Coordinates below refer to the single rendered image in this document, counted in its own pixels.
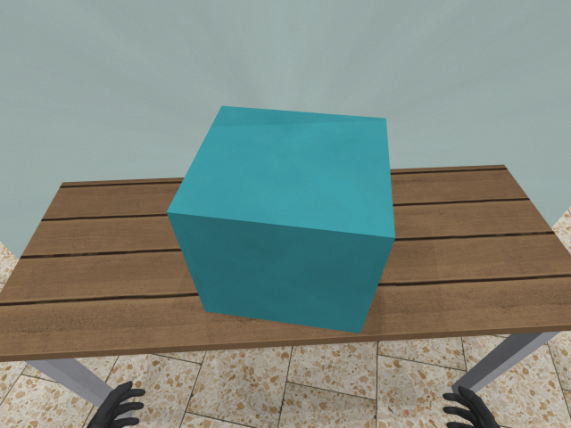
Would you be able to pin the carton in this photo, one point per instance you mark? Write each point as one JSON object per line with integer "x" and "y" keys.
{"x": 287, "y": 216}

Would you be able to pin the right robot hand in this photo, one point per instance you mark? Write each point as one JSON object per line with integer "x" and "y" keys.
{"x": 479, "y": 415}

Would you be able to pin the left robot hand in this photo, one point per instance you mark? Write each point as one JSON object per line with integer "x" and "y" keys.
{"x": 111, "y": 408}

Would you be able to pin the table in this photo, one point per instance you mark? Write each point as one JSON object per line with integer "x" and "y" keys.
{"x": 103, "y": 275}

